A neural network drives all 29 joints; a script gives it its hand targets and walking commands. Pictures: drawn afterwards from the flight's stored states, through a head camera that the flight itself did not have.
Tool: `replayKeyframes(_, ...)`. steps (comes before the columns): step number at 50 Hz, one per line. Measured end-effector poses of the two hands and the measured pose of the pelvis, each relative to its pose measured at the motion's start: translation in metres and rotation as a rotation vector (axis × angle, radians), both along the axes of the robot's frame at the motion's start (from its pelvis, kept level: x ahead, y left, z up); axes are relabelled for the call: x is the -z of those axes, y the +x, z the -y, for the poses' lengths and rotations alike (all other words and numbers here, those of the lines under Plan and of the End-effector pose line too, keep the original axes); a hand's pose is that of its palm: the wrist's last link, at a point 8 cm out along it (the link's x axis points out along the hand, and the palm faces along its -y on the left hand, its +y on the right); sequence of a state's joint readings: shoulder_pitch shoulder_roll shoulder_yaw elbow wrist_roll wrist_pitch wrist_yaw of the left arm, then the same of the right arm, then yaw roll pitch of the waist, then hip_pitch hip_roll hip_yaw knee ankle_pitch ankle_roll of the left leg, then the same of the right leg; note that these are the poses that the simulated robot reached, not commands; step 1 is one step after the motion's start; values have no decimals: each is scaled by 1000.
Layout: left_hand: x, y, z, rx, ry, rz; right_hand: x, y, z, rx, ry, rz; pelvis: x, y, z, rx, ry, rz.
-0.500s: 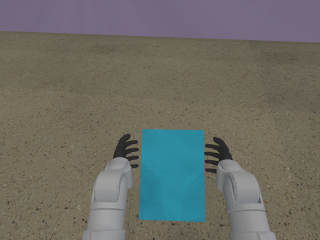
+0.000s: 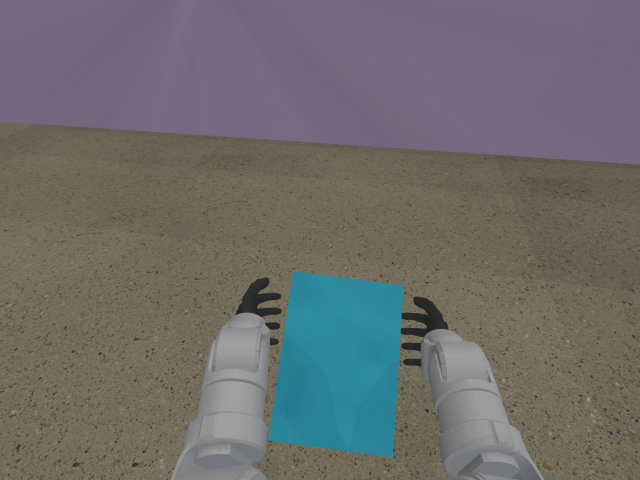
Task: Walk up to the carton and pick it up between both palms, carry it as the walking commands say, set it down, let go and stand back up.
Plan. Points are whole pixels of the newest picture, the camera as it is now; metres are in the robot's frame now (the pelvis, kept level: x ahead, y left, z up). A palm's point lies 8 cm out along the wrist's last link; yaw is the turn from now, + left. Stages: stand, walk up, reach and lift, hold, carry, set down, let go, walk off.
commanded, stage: hold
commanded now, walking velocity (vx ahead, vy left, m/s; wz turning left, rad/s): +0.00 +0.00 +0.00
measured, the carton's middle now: (335, 358) +0.35 +0.01 -0.04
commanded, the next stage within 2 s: set down in 0.18 s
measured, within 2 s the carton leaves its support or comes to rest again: neither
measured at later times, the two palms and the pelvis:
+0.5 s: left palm (260, 345) +0.31 +0.12 +0.04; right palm (441, 364) +0.29 -0.13 +0.03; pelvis -0.01 +0.01 +0.00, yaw +1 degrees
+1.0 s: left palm (272, 386) +0.31 +0.11 -0.06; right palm (431, 390) +0.31 -0.13 -0.06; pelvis -0.03 -0.02 -0.03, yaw +2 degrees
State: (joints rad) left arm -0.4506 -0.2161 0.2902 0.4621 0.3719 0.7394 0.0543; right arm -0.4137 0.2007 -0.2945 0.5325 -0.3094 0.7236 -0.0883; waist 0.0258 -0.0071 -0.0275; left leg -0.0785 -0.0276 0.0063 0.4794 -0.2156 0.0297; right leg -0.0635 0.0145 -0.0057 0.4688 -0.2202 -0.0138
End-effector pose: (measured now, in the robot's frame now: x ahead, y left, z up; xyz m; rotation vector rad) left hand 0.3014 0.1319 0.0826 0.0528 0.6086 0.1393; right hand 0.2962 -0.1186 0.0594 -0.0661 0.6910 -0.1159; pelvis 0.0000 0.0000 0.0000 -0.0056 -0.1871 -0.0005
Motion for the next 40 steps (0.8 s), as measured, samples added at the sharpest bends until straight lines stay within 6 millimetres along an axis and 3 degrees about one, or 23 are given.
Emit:
replayKeyframes(10, 5, 1, -2, 34, 22, -21, 9, -12, -3, 27, 21, -30, -1, -5, -17, 21, -6, 0)
replayKeyframes(19, 20, 7, 6, 26, 20, -47, 15, -8, 6, 49, 41, -32, 2, -9, -16, -16, -1, -1)
replayKeyframes(40, 104, 8, 19, -18, -19, -94, 86, 9, 18, 50, 0, -46, 19, -20, 13, -38, 4, -216)
